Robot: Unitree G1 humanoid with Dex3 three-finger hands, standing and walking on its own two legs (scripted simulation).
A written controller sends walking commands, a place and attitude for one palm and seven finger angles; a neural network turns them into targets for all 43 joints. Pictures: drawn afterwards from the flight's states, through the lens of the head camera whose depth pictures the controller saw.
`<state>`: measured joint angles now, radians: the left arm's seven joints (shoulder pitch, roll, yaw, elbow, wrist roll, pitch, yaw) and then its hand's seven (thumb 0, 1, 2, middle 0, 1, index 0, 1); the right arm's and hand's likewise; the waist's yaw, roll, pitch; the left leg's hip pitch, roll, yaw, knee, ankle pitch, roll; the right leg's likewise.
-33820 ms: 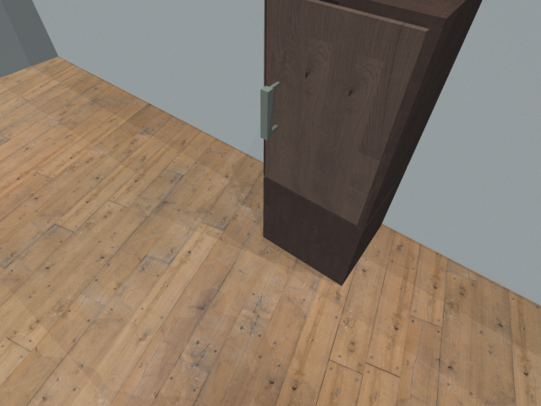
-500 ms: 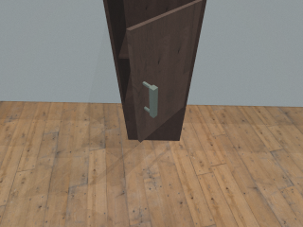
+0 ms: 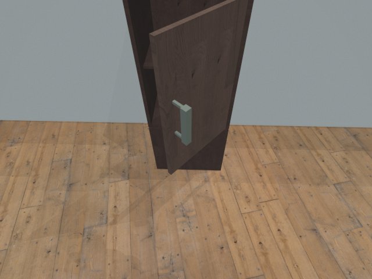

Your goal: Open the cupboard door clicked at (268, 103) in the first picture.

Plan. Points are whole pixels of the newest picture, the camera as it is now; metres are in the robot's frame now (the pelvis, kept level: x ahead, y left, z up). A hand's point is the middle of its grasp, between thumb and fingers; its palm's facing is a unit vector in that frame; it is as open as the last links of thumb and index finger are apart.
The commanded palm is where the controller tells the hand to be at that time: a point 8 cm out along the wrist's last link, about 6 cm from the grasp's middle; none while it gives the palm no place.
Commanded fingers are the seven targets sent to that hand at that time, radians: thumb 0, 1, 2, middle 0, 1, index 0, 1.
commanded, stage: look to check the result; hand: left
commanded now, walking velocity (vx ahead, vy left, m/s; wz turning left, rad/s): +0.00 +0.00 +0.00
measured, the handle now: (181, 122) +0.57 +0.05 -0.05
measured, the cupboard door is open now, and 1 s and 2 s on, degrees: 48 48 48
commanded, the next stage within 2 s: walk to a spot facing it in 0.30 s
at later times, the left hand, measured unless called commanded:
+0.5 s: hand out of the picture +0.01 +0.15 -0.17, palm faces +0.03 -0.98 -0.21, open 7.4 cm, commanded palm none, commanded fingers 0.00 0.90 0.90 -0.20 -0.30 -0.20 -0.30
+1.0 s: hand out of the picture +0.14 +0.17 -0.16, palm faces -0.20 -0.94 -0.29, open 7.4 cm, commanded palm none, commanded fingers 0.00 0.90 0.90 -0.20 -0.30 -0.20 -0.30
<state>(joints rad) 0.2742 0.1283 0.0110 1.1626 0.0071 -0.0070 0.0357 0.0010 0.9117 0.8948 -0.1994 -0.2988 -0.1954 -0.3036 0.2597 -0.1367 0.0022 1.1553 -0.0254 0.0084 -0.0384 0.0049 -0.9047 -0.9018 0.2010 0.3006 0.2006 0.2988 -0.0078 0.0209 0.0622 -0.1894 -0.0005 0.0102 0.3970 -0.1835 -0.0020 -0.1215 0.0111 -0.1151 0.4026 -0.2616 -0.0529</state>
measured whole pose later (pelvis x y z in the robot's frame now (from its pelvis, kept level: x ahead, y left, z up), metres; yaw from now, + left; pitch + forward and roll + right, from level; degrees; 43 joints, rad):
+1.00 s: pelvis +0.00 -0.02 -0.01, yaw -15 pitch +1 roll +1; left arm 0.13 0.23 0.09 0.95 0.02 0.05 -0.02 0.00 0.91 0.90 -0.20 -0.30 -0.19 -0.30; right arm 0.23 -0.21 -0.05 1.00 -0.04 0.02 -0.04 0.01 -0.90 -0.90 0.21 0.30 0.20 0.30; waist 0.01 0.04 0.12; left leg -0.24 0.15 0.22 0.56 -0.31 -0.05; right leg -0.32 -0.02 -0.05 0.69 -0.36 -0.01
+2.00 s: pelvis +0.04 -0.07 -0.01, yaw -52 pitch +2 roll -1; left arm 0.16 0.25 0.07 0.91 0.03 0.07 -0.02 0.00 0.91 0.89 -0.20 -0.30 -0.20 -0.30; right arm 0.20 -0.21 -0.02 0.87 -0.03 0.00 -0.03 0.01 -0.90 -0.90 0.20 0.30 0.20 0.30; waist -0.01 -0.03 0.09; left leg -0.32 0.05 0.05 0.60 -0.31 0.00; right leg -0.42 0.07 0.07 0.87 -0.49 0.01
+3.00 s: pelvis +0.10 -0.45 -0.03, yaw -82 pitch +0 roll +1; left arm 0.05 0.21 0.06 0.93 0.02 -0.05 -0.03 0.00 0.91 0.90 -0.20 -0.30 -0.19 -0.30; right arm 0.40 -0.19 -0.04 1.09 -0.02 0.00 0.00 0.01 -0.90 -0.90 0.20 0.30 0.20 0.30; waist -0.05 0.02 0.11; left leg -0.23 0.14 0.13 1.01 -0.51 -0.05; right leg -0.41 -0.03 -0.13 0.68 -0.28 -0.08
